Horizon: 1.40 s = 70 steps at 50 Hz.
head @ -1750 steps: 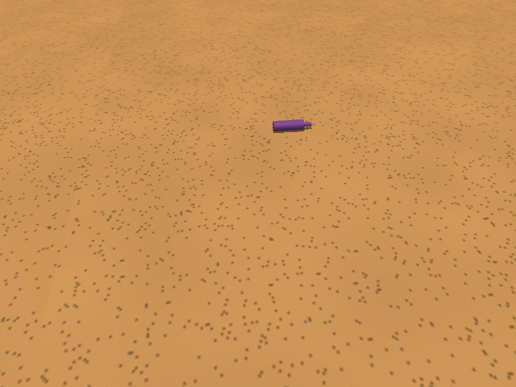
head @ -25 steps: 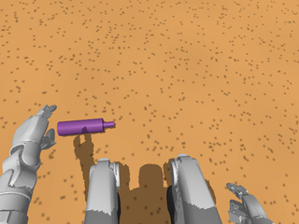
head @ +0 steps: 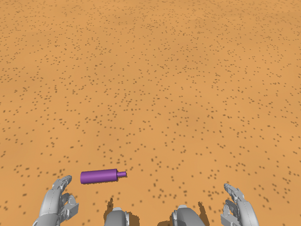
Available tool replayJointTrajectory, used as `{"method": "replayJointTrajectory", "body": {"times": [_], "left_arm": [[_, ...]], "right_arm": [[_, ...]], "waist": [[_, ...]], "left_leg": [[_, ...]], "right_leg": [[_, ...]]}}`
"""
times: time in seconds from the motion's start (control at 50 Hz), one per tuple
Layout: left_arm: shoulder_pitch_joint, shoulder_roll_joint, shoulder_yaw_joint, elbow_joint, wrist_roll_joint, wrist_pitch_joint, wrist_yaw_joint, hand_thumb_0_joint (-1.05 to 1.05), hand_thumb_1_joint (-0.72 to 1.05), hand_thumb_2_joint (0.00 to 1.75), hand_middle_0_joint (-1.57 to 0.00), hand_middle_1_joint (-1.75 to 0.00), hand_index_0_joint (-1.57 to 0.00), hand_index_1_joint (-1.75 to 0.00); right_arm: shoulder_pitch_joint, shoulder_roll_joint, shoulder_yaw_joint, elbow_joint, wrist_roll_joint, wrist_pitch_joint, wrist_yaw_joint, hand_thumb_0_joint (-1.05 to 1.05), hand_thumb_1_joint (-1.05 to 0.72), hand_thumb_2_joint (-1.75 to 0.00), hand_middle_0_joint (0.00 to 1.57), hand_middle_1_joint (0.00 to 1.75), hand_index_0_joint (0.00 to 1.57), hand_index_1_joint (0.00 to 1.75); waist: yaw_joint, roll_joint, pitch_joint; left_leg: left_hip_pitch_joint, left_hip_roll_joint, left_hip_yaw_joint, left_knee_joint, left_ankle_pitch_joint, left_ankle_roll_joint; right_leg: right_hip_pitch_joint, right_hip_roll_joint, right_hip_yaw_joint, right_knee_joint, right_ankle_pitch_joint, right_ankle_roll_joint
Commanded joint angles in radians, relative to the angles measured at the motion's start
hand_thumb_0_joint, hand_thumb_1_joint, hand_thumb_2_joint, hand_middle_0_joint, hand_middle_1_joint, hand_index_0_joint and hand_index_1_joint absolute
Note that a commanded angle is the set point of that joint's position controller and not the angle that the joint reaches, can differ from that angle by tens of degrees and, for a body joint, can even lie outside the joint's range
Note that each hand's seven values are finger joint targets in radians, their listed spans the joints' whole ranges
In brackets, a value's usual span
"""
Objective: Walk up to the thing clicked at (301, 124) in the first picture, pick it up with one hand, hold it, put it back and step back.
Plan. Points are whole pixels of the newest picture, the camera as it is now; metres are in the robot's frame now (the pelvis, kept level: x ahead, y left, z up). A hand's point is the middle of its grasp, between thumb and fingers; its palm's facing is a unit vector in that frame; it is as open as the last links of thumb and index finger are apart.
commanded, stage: home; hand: left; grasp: from above
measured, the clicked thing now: (104, 175) +0.47 +0.23 -0.62
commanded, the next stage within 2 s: none
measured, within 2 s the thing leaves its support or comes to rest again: neither
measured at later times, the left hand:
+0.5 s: hand (66, 221) +0.18 +0.18 +0.02, palm faces +0.09 -0.98 -0.20, open 7.4 cm
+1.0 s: hand (67, 220) +0.19 +0.18 +0.02, palm faces +0.08 -0.98 -0.20, open 7.4 cm
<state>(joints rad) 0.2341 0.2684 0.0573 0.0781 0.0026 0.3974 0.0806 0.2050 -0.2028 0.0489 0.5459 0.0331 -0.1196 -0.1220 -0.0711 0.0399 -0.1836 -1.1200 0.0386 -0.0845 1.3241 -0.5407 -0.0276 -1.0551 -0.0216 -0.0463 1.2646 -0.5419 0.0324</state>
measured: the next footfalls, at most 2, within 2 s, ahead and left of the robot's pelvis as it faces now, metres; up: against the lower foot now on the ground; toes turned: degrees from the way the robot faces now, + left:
none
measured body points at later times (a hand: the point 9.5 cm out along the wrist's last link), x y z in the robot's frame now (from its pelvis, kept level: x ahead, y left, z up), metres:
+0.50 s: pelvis +0.03 +0.00 +0.06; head +0.04 +0.00 +0.51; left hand +0.18 +0.23 +0.03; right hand +0.21 -0.24 +0.01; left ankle +0.05 +0.13 -0.62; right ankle +0.04 -0.14 -0.62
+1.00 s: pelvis +0.03 +0.00 +0.06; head +0.04 +0.00 +0.51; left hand +0.18 +0.23 +0.04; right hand +0.19 -0.25 +0.00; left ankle +0.05 +0.13 -0.62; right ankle +0.04 -0.14 -0.62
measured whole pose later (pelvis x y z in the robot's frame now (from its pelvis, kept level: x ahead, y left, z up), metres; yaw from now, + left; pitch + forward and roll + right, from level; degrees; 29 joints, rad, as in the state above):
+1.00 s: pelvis +0.03 +0.00 +0.06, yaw +1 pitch +9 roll -2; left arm 0.50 0.21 0.04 -0.13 -0.05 0.47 0.02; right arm 0.30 -0.22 0.03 0.56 0.00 -0.26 -0.19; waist -0.04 0.05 -0.16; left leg -0.70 0.04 -0.06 1.00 -0.46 -0.03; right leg -0.64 -0.02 -0.04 0.95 -0.46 0.03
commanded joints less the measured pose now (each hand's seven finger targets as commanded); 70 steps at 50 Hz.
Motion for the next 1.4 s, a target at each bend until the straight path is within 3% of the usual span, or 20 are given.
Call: {"method": "replayJointTrajectory", "body": {"times": [0.0, 0.1, 0.2, 0.34, 0.36, 0.4, 0.52, 0.58, 0.88, 1.3, 1.38], "left_arm": [[0.043, 0.086, 0.067, -0.248, -0.047, -0.01, 0.008, 0.0, 0.9, 0.9, -0.2, -0.3, -0.2, -0.3], [0.172, 0.059, 0.061, -0.353, -0.072, 0.019, -0.006, 0.0, 0.9, 0.9, -0.2, -0.3, -0.2, -0.3], [0.249, 0.035, 0.035, -0.387, -0.069, 0.031, -0.029, 0.0, 0.9, 0.9, -0.2, -0.3, -0.2, -0.3], [0.232, 0.044, 0.037, -0.392, -0.055, 0.029, -0.056, 0.0, 0.9, 0.9, -0.2, -0.3, -0.2, -0.3], [0.213, 0.043, 0.034, -0.399, -0.055, 0.025, -0.06, 0.0, 0.9, 0.9, -0.2, -0.3, -0.2, -0.3], [0.227, 0.048, 0.045, -0.397, -0.052, 0.021, -0.062, 0.0, 0.9, 0.9, -0.2, -0.3, -0.2, -0.3], [0.216, 0.052, 0.042, -0.408, -0.044, 0.016, -0.064, 0.0, 0.9, 0.9, -0.2, -0.3, -0.2, -0.3], [0.235, 0.054, 0.041, -0.408, -0.046, 0.016, -0.062, 0.0, 0.9, 0.9, -0.2, -0.3, -0.2, -0.3], [0.23, 0.051, 0.038, -0.399, -0.05, 0.018, -0.058, 0.0, 0.9, 0.9, -0.2, -0.3, -0.2, -0.3], [0.231, 0.043, 0.029, -0.386, -0.047, 0.024, -0.062, 0.0, 0.9, 0.9, -0.2, -0.3, -0.2, -0.3], [0.201, 0.069, 0.049, -0.422, -0.049, 0.017, -0.062, 0.0, 0.9, 0.9, -0.2, -0.3, -0.2, -0.3]], "right_arm": [[0.017, -0.127, -0.049, -0.143, 0.002, -0.08, -0.05, 0.0, -0.9, -0.9, 0.2, 0.3, 0.2, 0.3], [0.037, -0.118, -0.05, -0.169, -0.005, -0.111, -0.071, 0.0, -0.9, -0.9, 0.2, 0.3, 0.2, 0.3], [0.039, -0.12, -0.055, -0.18, -0.012, -0.135, -0.077, 0.0, -0.9, -0.9, 0.2, 0.3, 0.2, 0.3], [0.019, -0.133, -0.067, -0.179, -0.022, -0.166, -0.077, 0.0, -0.9, -0.9, 0.2, 0.3, 0.2, 0.3], [0.021, -0.133, -0.069, -0.174, -0.024, -0.172, -0.076, 0.0, -0.9, -0.9, 0.2, 0.3, 0.2, 0.3], [0.015, -0.133, -0.07, -0.173, -0.026, -0.18, -0.076, 0.0, -0.9, -0.9, 0.2, 0.3, 0.2, 0.3], [0.007, -0.135, -0.069, -0.164, -0.031, -0.192, -0.075, 0.0, -0.9, -0.9, 0.2, 0.3, 0.2, 0.3], [0.007, -0.137, -0.069, -0.157, -0.031, -0.194, -0.075, 0.0, -0.9, -0.9, 0.2, 0.3, 0.2, 0.3], [0.003, -0.134, -0.068, -0.157, -0.029, -0.198, -0.078, 0.0, -0.9, -0.9, 0.2, 0.3, 0.2, 0.3], [0.004, -0.136, -0.071, -0.151, -0.031, -0.206, -0.08, 0.0, -0.9, -0.9, 0.2, 0.3, 0.2, 0.3], [0.004, -0.136, -0.071, -0.146, -0.032, -0.207, -0.08, 0.0, -0.9, -0.9, 0.2, 0.3, 0.2, 0.3]], "waist": [[0.005, 0.05, -0.213], [0.027, 0.056, -0.16], [0.023, 0.01, -0.08], [0.019, -0.008, -0.001], [0.01, -0.006, -0.013], [0.023, -0.011, -0.031], [0.026, 0.005, -0.034], [0.029, 0.015, -0.066], [0.035, -0.008, -0.038], [0.029, 0.011, -0.032], [0.03, 0.014, -0.026]], "left_leg": [[0.36, -0.028, 0.021, -0.314, 0.181, 0.035], [0.457, -0.029, 0.033, -0.407, 0.253, 0.028], [0.484, -0.033, 0.036, -0.457, 0.247, 0.035], [0.49, -0.037, 0.047, -0.494, 0.17, 0.039], [0.5, -0.037, 0.048, -0.489, 0.186, 0.039], [0.513, -0.038, 0.048, -0.482, 0.216, 0.038], [0.523, -0.042, 0.054, -0.475, 0.222, 0.037], [0.536, -0.042, 0.053, -0.468, 0.272, 0.036], [0.514, -0.041, 0.051, -0.484, 0.208, 0.038], [0.517, -0.032, 0.042, -0.496, 0.194, 0.033], [0.508, -0.034, 0.048, -0.495, 0.157, 0.034]], "right_leg": [[0.282, 0.036, 0.0, -0.312, 0.203, -0.038], [0.381, 0.045, -0.02, -0.393, 0.255, -0.037], [0.413, 0.05, -0.033, -0.452, 0.242, -0.033], [0.398, 0.045, -0.035, -0.491, 0.166, -0.028], [0.404, 0.043, -0.035, -0.489, 0.179, -0.027], [0.425, 0.041, -0.035, -0.481, 0.208, -0.025], [0.429, 0.036, -0.028, -0.482, 0.221, -0.024], [0.449, 0.038, -0.028, -0.473, 0.265, -0.025], [0.443, 0.039, -0.027, -0.489, 0.208, -0.022], [0.429, 0.045, -0.03, -0.478, 0.191, -0.025], [0.424, 0.043, -0.026, -0.488, 0.158, -0.023]]}}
